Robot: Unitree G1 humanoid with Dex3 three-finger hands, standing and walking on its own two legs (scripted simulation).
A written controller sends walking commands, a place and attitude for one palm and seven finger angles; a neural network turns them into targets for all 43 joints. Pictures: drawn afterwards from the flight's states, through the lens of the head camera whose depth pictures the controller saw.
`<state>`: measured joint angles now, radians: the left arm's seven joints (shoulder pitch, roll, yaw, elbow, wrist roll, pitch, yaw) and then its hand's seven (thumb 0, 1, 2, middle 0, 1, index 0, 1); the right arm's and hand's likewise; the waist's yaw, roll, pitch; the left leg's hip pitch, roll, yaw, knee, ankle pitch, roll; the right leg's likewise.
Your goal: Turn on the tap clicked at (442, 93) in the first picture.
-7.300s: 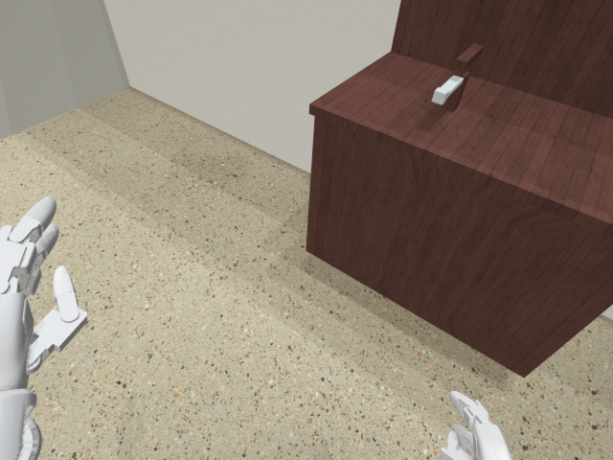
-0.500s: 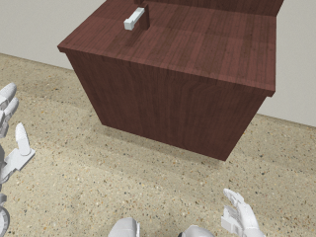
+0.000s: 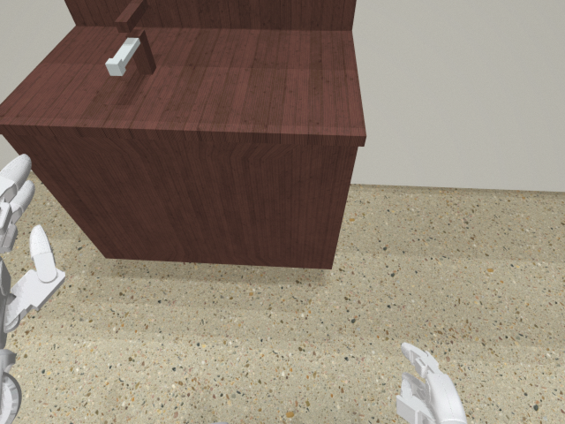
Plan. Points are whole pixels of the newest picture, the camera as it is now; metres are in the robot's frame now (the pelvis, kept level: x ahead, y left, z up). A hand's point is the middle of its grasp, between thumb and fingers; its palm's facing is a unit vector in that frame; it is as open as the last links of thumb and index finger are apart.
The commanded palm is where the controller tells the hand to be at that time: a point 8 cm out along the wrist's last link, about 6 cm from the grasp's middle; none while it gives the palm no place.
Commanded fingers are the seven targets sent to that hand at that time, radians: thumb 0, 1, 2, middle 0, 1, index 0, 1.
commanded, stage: turn to face it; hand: left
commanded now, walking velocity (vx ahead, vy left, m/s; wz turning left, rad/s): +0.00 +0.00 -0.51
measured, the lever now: (115, 67) +0.76 +0.46 +0.07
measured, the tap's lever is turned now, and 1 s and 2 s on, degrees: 0 0 0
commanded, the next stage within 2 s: take the last steps up to it in 0.52 s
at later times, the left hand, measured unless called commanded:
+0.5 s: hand (124, 289) +0.21 +0.17 +0.18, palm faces +0.22 -0.88 -0.43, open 7.4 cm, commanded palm +0.16 +0.22 +0.19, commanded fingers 0.00 0.90 0.90 -0.20 -0.30 -0.20 -0.30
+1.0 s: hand (151, 317) +0.18 +0.14 +0.18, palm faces +0.16 -0.88 -0.45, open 7.4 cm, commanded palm +0.14 +0.20 +0.19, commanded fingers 0.00 0.90 0.90 -0.20 -0.30 -0.20 -0.30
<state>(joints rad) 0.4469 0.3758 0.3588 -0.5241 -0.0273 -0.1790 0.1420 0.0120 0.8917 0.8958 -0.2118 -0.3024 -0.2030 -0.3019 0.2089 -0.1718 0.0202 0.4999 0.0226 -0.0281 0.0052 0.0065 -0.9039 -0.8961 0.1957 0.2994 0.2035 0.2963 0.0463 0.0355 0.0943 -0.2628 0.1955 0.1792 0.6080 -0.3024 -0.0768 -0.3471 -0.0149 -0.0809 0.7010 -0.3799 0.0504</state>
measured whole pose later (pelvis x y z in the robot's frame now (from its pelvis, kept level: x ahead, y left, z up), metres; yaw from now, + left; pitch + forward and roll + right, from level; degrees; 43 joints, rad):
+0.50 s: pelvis -0.05 -0.02 +0.00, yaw -12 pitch +0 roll +1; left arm 0.48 0.40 0.38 -0.53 -0.03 -0.19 0.14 0.01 0.89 0.89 -0.22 -0.30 -0.21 -0.30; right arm 0.21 -0.23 -0.03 0.55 0.01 0.01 -0.05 0.01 -0.91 -0.90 0.19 0.30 0.20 0.30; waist 0.00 -0.04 0.05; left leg -0.25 0.04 0.09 0.55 -0.29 -0.01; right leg -0.46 0.07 0.02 0.79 -0.36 0.00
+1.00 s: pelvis -0.08 -0.03 +0.01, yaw -14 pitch +0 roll +0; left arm 0.53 0.38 0.36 -0.52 -0.01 -0.24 0.16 0.01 0.89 0.89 -0.22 -0.30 -0.21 -0.30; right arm 0.28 -0.27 -0.04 0.63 0.00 -0.03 -0.06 0.01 -0.90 -0.90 0.20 0.30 0.20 0.30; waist -0.02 -0.01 0.03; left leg -0.27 0.04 0.11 0.55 -0.36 0.02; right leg -0.30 -0.04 -0.09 0.53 -0.24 -0.02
